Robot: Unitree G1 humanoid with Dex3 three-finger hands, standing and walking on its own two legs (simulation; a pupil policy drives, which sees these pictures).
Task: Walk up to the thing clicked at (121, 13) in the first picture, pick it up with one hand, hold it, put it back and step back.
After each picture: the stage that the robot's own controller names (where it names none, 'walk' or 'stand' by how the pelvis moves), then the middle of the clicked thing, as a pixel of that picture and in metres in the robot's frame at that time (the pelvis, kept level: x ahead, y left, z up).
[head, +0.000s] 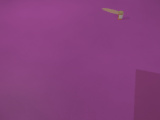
stand; (120, 15) +2.02 -0.48 -0.72
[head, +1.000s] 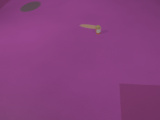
walk; (97, 29) +1.92 +0.00 -0.69
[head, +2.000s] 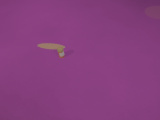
walk; (61, 52) +1.25 +0.37 -0.71
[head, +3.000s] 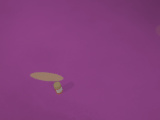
walk; (58, 88) +0.79 +0.34 -0.72
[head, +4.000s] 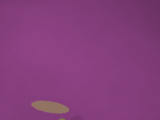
walk; out of the picture +0.47 +0.27 -0.72
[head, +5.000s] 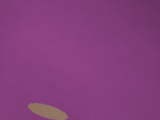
stand; out of the picture +0.37 +0.21 -0.70
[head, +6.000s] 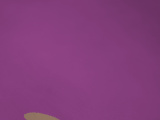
stand; out of the picture +0.34 +0.21 -0.72
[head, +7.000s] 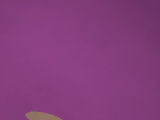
stand; out of the picture +0.34 +0.22 -0.72
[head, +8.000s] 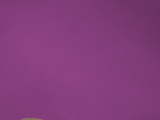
stand; out of the picture +0.31 +0.23 -0.72
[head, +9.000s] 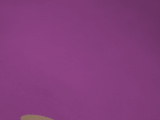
stand; out of the picture +0.33 +0.23 -0.72
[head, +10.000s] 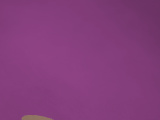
stand; out of the picture +0.33 +0.23 -0.72
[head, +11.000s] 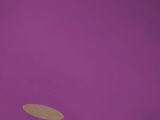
go down; out of the picture +0.34 +0.22 -0.72
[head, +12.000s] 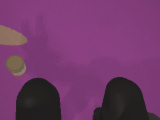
go down; (17, 66) +0.41 +0.25 -0.28
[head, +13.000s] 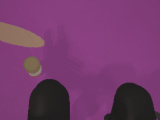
close in; (33, 67) +0.41 +0.24 -0.29
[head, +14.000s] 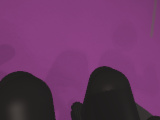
close in; out of the picture +0.40 +0.27 -0.22
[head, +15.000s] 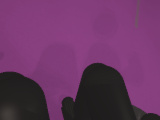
close; out of the picture +0.39 +0.28 -0.22
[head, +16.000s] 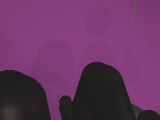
lift; out of the picture +0.38 +0.28 -0.22
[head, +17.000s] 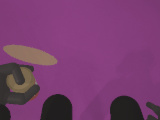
lift; (24, 85) +0.31 +0.21 -0.03
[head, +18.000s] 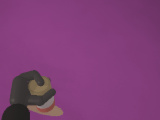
lift; (42, 94) +0.32 +0.16 +0.00
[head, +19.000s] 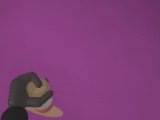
hold; (41, 96) +0.32 +0.17 -0.01
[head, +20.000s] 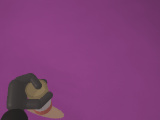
hold; (39, 97) +0.31 +0.18 +0.00
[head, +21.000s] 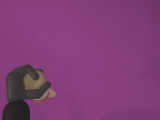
crouch; (37, 87) +0.35 +0.17 -0.05
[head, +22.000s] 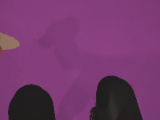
lower; out of the picture +0.47 +0.28 -0.09
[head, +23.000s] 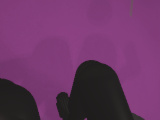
lower; out of the picture +0.43 +0.29 -0.22
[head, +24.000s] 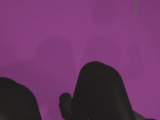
lower; out of the picture +0.41 +0.29 -0.22
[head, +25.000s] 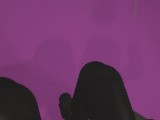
lower; out of the picture +0.41 +0.30 -0.22
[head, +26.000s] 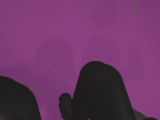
lower; out of the picture +0.41 +0.29 -0.22
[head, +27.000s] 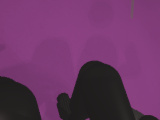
open; out of the picture +0.41 +0.27 -0.22
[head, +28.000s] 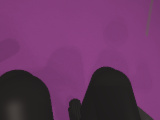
stand; out of the picture +0.40 +0.26 -0.23
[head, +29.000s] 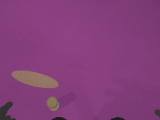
stand; (53, 104) +0.39 +0.20 -0.54
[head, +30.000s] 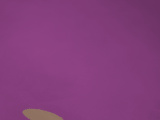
stand; out of the picture +0.36 +0.19 -0.66
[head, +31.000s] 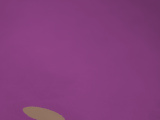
stand; out of the picture +0.37 +0.19 -0.66
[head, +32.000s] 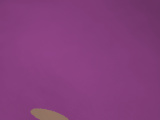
stand; out of the picture +0.38 +0.18 -0.71
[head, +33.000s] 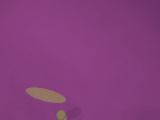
walk; (61, 116) +0.41 +0.18 -0.70
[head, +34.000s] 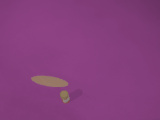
walk; (65, 97) +0.59 +0.24 -0.70
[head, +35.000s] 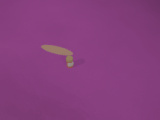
stand; (69, 61) +0.95 +0.17 -0.69
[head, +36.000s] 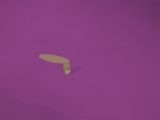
stand; (66, 69) +0.99 +0.20 -0.72
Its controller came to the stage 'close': yes
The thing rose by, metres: 0.71
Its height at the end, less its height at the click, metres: +0.00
